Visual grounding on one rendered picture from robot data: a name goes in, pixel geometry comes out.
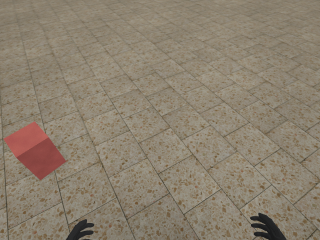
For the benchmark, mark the robot left hand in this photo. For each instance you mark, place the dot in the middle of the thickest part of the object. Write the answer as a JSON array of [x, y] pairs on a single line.
[[76, 233]]

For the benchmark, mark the carton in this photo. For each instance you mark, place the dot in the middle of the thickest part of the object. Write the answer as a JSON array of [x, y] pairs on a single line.
[[34, 149]]

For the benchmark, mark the robot right hand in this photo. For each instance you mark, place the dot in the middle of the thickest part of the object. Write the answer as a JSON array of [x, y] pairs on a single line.
[[274, 232]]

